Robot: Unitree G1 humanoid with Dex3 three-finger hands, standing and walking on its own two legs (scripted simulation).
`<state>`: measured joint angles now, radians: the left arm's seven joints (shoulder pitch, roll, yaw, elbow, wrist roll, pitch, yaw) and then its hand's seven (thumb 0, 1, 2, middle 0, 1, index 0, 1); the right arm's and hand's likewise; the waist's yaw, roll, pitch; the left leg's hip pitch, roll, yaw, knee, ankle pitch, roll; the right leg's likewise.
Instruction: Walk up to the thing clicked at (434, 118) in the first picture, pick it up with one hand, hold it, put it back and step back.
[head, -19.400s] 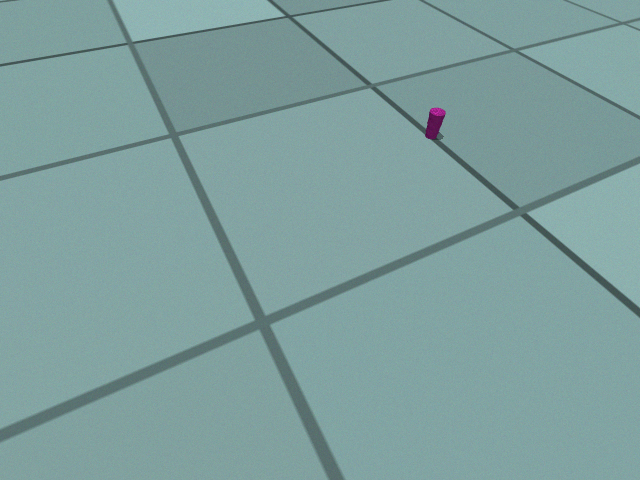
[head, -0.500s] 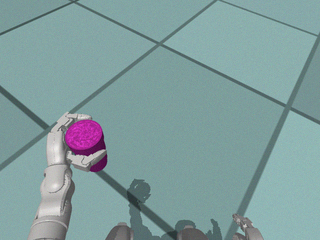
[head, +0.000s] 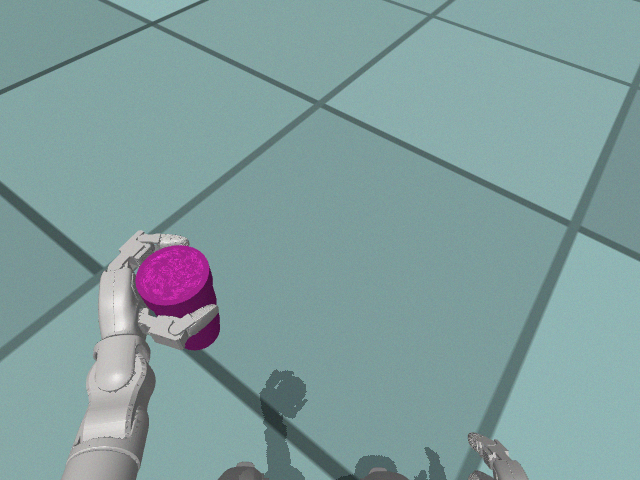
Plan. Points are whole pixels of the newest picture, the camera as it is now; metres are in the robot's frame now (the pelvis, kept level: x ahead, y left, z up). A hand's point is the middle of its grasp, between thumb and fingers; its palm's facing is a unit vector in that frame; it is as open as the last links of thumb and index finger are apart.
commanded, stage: hold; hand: left
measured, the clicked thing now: (187, 305) +0.33 +0.17 +0.00
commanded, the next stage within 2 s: crouch in 0.22 s
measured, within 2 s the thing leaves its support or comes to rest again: neither
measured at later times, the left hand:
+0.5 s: hand (179, 294) +0.33 +0.17 +0.04, palm faces +0.23 -0.97 -0.03, open 10.9 cm
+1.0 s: hand (200, 331) +0.37 +0.20 -0.18, palm faces +0.28 -0.96 -0.04, open 10.9 cm
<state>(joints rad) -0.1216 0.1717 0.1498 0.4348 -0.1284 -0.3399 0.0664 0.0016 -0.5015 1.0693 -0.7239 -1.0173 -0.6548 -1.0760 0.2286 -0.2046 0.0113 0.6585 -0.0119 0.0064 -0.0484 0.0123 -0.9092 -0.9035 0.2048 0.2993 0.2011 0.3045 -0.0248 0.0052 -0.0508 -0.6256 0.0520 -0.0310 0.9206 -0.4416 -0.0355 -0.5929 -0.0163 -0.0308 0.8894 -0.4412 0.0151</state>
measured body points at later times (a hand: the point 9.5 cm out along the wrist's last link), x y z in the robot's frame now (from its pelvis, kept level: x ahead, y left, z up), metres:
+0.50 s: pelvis -0.01 +0.00 +0.01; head +0.04 +0.00 +0.45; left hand +0.31 +0.22 +0.04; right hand +0.13 -0.24 -0.10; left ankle +0.01 +0.14 -0.69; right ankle +0.00 -0.13 -0.69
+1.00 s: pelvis -0.05 +0.00 -0.16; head +0.11 +0.02 +0.26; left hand +0.35 +0.25 -0.18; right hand +0.05 -0.27 -0.29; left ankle +0.01 +0.14 -0.69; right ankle +0.00 -0.13 -0.69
